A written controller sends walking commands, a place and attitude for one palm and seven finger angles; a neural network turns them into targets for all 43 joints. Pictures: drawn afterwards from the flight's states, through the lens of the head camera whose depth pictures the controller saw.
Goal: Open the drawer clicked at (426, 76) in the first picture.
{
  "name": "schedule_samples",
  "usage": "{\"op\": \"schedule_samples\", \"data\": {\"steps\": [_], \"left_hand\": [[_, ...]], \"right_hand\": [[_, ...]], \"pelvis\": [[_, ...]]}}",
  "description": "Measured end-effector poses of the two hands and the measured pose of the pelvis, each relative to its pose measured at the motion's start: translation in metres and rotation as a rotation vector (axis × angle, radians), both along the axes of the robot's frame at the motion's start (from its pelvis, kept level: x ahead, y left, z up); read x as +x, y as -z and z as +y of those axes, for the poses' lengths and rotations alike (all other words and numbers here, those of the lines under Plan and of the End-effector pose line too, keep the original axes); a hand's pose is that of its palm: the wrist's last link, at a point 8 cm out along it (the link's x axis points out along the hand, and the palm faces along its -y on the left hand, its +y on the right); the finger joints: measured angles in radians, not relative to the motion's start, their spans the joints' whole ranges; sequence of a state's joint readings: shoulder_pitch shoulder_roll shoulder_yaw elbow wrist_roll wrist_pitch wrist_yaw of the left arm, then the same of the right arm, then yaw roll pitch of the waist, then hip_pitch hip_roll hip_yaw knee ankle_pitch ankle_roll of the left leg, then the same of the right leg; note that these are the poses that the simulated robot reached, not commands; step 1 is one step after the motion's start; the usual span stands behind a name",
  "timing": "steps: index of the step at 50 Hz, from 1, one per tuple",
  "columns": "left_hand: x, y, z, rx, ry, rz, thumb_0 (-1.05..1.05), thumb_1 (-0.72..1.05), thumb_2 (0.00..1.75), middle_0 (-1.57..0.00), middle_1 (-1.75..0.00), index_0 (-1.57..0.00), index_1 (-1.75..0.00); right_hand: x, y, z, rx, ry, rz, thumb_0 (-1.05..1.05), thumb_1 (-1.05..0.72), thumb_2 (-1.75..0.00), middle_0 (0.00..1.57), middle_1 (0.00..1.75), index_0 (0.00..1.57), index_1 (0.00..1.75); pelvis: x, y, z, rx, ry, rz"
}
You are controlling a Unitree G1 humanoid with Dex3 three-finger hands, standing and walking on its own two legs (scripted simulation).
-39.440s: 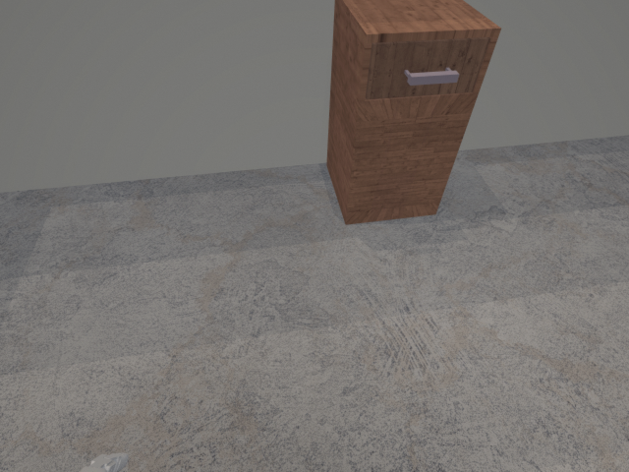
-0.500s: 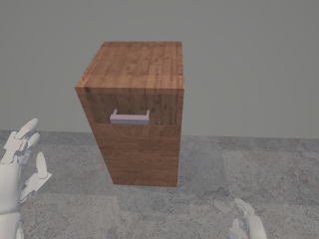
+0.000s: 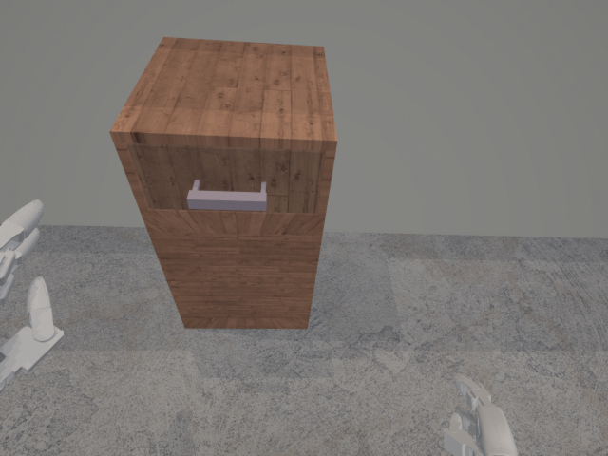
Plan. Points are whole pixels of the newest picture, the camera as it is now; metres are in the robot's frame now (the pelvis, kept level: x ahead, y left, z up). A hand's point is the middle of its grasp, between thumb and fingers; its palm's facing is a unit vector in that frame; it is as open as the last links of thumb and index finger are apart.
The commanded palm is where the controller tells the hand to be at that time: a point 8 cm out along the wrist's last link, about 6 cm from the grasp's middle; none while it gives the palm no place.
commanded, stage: step back with the hand held close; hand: left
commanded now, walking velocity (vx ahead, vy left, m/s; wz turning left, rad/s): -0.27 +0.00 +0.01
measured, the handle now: (229, 193) +0.63 +0.18 -0.07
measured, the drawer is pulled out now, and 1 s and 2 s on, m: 0.00 0.00 0.00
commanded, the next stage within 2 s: stop stepping back and stand still in 0.82 s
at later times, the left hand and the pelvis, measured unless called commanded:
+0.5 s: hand out of the picture +0.10 +0.25 +0.16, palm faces +0.41 -0.78 -0.48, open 7.4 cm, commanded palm +0.03 +0.29 +0.18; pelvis -0.08 +0.00 -0.02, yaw +4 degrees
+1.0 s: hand out of the picture +0.02 +0.21 +0.17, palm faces +0.32 -0.86 -0.39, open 7.4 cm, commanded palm -0.04 +0.26 +0.18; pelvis -0.18 -0.02 +0.00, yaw -2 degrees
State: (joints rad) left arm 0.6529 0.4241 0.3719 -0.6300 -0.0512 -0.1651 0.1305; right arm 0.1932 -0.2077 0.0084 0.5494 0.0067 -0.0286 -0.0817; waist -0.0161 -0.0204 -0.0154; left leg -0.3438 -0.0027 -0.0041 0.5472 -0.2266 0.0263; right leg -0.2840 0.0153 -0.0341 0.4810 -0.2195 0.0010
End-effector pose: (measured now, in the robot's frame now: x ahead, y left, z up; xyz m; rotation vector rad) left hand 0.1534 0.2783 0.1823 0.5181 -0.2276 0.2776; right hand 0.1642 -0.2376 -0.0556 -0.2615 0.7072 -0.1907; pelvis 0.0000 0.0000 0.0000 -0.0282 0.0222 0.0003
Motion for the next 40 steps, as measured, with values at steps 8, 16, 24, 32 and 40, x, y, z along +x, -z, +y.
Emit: {"op": "schedule_samples", "data": {"steps": [8,16,24,32,40], "left_hand": [[-0.037,0.014,0.009,-0.033,-0.055,-0.007,0.01,0.90,0.90,-0.21,-0.30,-0.22,-0.30],[-0.067,0.013,0.008,-0.045,-0.063,-0.048,0.01,0.89,0.90,-0.21,-0.30,-0.22,-0.30],[-0.088,0.002,0.010,0.061,-0.051,-0.091,0.01,0.89,0.90,-0.21,-0.30,-0.22,-0.30],[-0.127,0.014,0.002,-0.004,-0.135,-0.047,0.01,0.89,0.90,-0.21,-0.30,-0.22,-0.30],[-0.146,0.005,0.015,0.009,-0.091,-0.114,0.01,0.89,0.90,-0.21,-0.30,-0.22,-0.30]], "right_hand": [[-0.016,-0.002,0.016,0.019,-0.062,-0.061,0.01,-0.90,-0.90,0.20,0.30,0.21,0.30],[-0.056,0.009,0.017,-0.008,-0.088,0.006,0.01,-0.90,-0.90,0.20,0.30,0.21,0.30],[-0.084,0.022,0.014,0.009,-0.069,0.006,0.02,-0.90,-0.90,0.20,0.30,0.21,0.30],[-0.101,0.030,0.005,-0.001,-0.099,0.049,0.02,-0.90,-0.90,0.20,0.30,0.21,0.30],[-0.120,0.019,0.016,-0.021,-0.095,0.037,0.02,-0.90,-0.90,0.20,0.30,0.21,0.30]], "pelvis": [[-0.030,0.005,0.004,-0.008,-0.006,-0.002],[-0.054,0.006,0.005,-0.027,-0.031,-0.006],[-0.075,0.014,0.002,-0.012,-0.064,-0.025],[-0.101,0.014,-0.005,0.010,-0.079,-0.013],[-0.135,0.011,0.001,0.006,-0.087,0.015]]}}
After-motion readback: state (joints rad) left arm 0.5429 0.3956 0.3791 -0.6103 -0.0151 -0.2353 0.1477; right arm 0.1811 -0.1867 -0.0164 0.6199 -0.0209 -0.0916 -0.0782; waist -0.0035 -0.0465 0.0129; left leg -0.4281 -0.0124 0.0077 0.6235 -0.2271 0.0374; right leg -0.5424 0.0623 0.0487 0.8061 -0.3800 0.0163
